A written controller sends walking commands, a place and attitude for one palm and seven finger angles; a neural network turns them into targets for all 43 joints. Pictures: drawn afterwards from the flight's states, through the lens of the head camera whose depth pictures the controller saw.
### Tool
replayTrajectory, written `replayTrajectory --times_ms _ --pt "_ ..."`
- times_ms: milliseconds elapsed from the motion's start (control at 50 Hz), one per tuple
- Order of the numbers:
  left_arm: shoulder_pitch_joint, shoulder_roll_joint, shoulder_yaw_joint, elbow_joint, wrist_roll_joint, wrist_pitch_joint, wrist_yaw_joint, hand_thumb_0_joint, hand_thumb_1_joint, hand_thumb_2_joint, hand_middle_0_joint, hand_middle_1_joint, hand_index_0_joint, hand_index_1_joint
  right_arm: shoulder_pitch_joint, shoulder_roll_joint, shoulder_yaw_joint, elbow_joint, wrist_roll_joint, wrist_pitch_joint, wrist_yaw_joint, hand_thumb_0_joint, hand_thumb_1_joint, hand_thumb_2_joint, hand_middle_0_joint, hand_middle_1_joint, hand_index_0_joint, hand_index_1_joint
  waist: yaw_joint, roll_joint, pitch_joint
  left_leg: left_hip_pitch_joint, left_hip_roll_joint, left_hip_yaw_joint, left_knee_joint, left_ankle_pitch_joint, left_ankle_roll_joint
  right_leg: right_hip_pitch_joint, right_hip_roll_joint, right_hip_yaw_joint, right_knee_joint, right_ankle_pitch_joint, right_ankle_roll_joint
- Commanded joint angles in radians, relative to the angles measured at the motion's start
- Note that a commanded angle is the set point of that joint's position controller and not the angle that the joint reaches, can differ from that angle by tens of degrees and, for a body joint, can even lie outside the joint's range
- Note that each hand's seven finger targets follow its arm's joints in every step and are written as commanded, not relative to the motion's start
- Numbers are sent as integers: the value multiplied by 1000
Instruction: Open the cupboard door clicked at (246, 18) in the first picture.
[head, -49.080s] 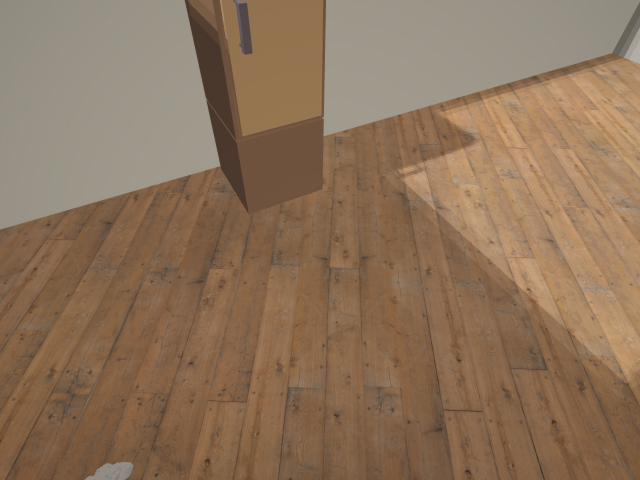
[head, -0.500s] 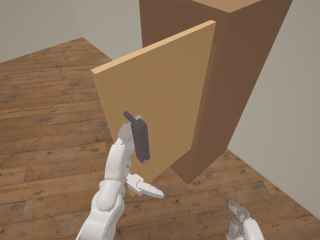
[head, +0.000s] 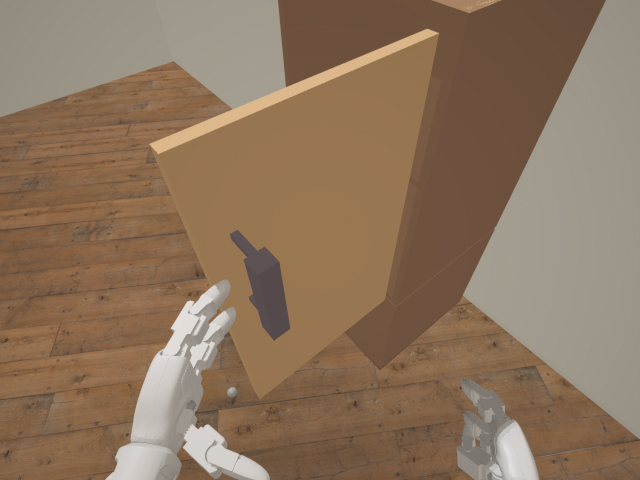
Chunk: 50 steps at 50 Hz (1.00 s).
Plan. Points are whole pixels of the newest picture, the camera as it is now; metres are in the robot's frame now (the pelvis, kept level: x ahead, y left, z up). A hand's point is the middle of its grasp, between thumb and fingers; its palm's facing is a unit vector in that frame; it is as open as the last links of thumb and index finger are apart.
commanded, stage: slide the hand sideways off the handle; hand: left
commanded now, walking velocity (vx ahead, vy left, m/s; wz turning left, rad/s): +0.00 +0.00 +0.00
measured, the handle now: (258, 285) +0.32 +0.10 +0.09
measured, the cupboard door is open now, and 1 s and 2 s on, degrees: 91 91 91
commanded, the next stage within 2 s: draw the hand back to the body in 0.28 s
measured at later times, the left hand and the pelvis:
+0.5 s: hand (183, 419) +0.17 +0.15 +0.09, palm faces -0.06 -1.00 -0.05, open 16.3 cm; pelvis -0.01 +0.01 -0.01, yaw +0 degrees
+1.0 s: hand (87, 395) +0.17 +0.22 +0.14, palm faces +0.15 -0.95 -0.27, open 15.6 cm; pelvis -0.01 +0.03 +0.02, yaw +0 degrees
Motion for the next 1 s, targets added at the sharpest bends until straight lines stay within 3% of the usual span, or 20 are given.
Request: replayTrajectory --times_ms 0,100,200,240,340,360,400,440,500,600,680,760,800,860,880,900,920,980 --pt "-20 61 95 -257 -57 -97 -43 0 -500 300 -150 -300 -150 -300 -57 -100 -49 -157 12 -67 -16 0 -900 -900 200 300 200 300 -14 -59 -143 -33 -38 -12 -79 275 20 176 14 81 -126 332 12" --pt "17 88 128 -240 -98 -116 -102 0 -500 300 -150 -300 -150 -300 -48 -111 -55 -151 17 -92 -23 0 -900 -900 200 300 200 300 -24 -59 -133 -66 -38 -21 -49 259 19 158 9 96 -125 305 17" --pt "96 141 219 -211 -131 -109 -140 0 -500 300 -150 -300 -150 -300 -58 -111 -65 -150 25 -93 -30 0 -900 -900 200 300 200 300 -1 -80 -144 -100 -40 -22 -35 252 15 182 0 116 -123 297 20" --pt "90 124 207 -248 -144 -115 -149 0 -500 300 -150 -300 -150 -300 -66 -110 -64 -161 28 -98 -30 0 -900 -900 200 300 200 300 -2 -43 -143 -92 -43 -20 -40 249 15 167 3 101 -115 282 18" --pt "31 94 152 -267 -151 -139 -141 0 -500 300 -150 -300 -150 -300 -59 -116 -62 -160 30 -125 -33 0 -900 -900 200 300 200 300 -27 -42 -105 -87 -35 -33 -37 199 17 88 17 81 -116 163 13" --pt "27 95 148 -273 -147 -142 -139 0 -500 300 -150 -300 -150 -300 -54 -119 -62 -156 29 -129 -33 0 -900 -900 200 300 200 300 -27 -32 -113 -85 -34 -34 -34 196 17 83 17 80 -113 156 11" --pt "36 156 207 -276 -139 -138 -126 0 -500 300 -150 -300 -150 -300 -56 -121 -65 -150 31 -130 -35 0 -900 -900 200 300 200 300 -10 -35 -123 -88 -32 -35 -45 186 18 101 18 80 -116 126 7" --pt "28 151 194 -305 -129 -124 -120 0 -500 300 -150 -300 -150 -300 -61 -116 -60 -162 33 -133 -36 0 -900 -900 200 300 200 300 -9 -11 -128 -70 -31 -37 -62 172 19 97 17 72 -116 111 7" --pt "16 177 242 -287 -132 -82 -104 0 -500 300 -150 -300 -150 -300 -70 -114 -56 -152 37 -129 -42 0 -900 -900 200 300 200 300 -1 -18 -108 -66 -27 -42 -85 154 18 108 21 64 -135 81 5" --pt "21 165 267 -280 -175 -19 -125 0 -500 300 -150 -300 -150 -300 -94 -114 -43 -147 46 -135 -50 0 -900 -900 200 300 200 300 7 -33 -76 -43 -23 -45 -122 142 17 132 24 52 -170 68 9" --pt "3 169 259 -337 -181 3 -144 0 -500 300 -150 -300 -150 -300 -90 -118 -35 -141 49 -159 -50 0 -900 -900 200 300 200 300 7 16 -78 12 -18 -57 -160 173 13 140 31 22 -163 124 7" --pt "-22 198 289 -342 -180 28 -152 0 -500 300 -150 -300 -150 -300 -90 -123 -31 -122 48 -171 -50 0 -900 -900 200 300 200 300 6 11 -44 29 -14 -64 -183 181 11 146 34 12 -180 134 8" --pt "-22 224 327 -334 -183 40 -150 0 -430 330 -153 -300 -153 -300 -99 -124 -31 -113 49 -173 -53 0 -900 -900 200 300 200 300 16 0 -42 40 -13 -67 -198 184 10 165 36 11 -191 130 6" --pt "-42 225 344 -352 -195 60 -158 0 -325 375 -156 -300 -156 -300 -106 -121 -25 -108 53 -178 -54 0 -900 -900 200 300 200 300 20 38 -31 68 -13 -66 -221 193 4 178 35 5 -206 143 6" --pt "-68 371 383 -440 -39 46 -8 0 -290 390 -158 -300 -158 -300 -97 -112 -35 -111 29 -164 -78 0 -900 -900 200 300 200 300 51 21 -33 63 0 -49 -271 176 11 248 23 60 -256 142 -6" --pt "-5 319 378 -393 -18 64 61 0 -255 405 -159 -300 -159 -300 -93 -95 -31 -98 21 -158 -85 0 -900 -900 200 300 200 300 39 5 25 67 -3 -39 -280 150 9 231 20 63 -298 104 -6" --pt "28 248 323 -388 -16 76 84 0 -220 420 -160 -300 -160 -300 -95 -95 -27 -100 17 -154 -83 0 -900 -900 200 300 200 300 27 -8 41 72 -4 -40 -288 144 8 238 14 57 -304 99 -4" --pt "10 245 316 -378 21 78 135 0 -115 465 -164 -300 -164 -300 -100 -100 -28 -73 15 -130 -78 0 -900 -900 200 300 200 300 23 62 44 140 7 -37 -322 195 8 276 12 53 -328 144 -3"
